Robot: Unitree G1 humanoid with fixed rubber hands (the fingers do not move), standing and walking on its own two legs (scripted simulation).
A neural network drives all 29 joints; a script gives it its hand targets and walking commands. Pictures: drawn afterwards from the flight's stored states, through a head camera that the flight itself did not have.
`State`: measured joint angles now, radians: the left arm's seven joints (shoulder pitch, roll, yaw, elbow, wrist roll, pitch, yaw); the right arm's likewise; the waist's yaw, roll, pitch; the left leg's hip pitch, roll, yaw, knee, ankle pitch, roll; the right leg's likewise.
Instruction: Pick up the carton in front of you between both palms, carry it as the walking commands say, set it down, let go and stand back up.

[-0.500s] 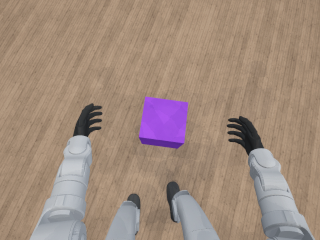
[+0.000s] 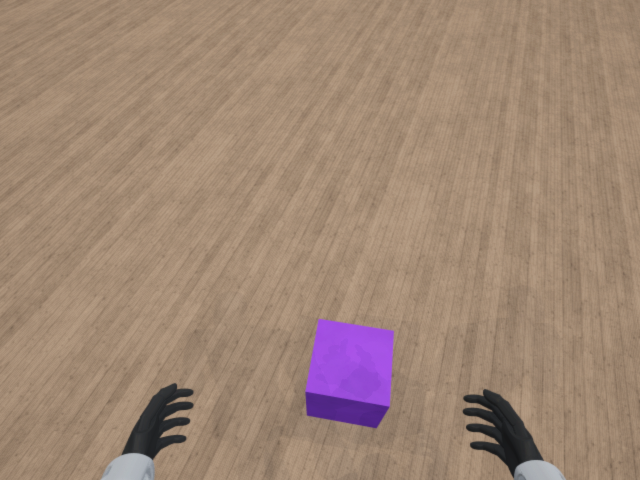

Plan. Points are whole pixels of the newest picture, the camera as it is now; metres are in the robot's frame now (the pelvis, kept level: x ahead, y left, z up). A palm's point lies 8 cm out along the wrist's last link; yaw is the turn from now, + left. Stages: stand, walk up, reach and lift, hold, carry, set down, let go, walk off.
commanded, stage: let go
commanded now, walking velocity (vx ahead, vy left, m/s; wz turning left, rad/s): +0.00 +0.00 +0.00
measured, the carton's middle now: (348, 375) +0.45 -0.08 -0.65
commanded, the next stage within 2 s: stand in 0.42 s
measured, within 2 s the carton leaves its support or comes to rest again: neither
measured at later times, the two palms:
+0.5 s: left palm (137, 474) +0.15 +0.23 -0.08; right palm (545, 457) +0.16 -0.27 -0.07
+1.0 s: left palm out of the picture +0.13 +0.27 -0.09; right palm (568, 460) +0.16 -0.31 -0.10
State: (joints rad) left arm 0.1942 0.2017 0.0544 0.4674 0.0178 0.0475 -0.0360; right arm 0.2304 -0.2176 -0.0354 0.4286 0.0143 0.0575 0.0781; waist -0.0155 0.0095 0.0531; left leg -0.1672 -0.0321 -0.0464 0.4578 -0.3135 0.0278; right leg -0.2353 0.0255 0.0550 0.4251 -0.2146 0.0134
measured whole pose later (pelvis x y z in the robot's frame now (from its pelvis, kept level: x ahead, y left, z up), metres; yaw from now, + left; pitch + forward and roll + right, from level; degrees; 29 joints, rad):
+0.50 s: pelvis +0.00 -0.01 -0.01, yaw +1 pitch -2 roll -1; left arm 0.21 0.24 0.02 0.57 0.04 0.06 0.00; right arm 0.21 -0.27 -0.04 0.49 -0.04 0.13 0.00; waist -0.01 0.03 0.03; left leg -0.13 -0.02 -0.05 0.52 -0.35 0.01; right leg -0.21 0.04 0.04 0.51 -0.27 -0.01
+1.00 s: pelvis +0.02 -0.03 +0.00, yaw +2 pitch +0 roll +0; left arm 0.16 0.32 0.05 0.80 0.03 0.00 0.02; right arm 0.19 -0.35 -0.02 0.74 -0.03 0.01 -0.03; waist 0.01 0.04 0.01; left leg -0.12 -0.01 -0.09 0.48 -0.35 -0.01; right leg -0.20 0.04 0.00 0.50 -0.29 -0.03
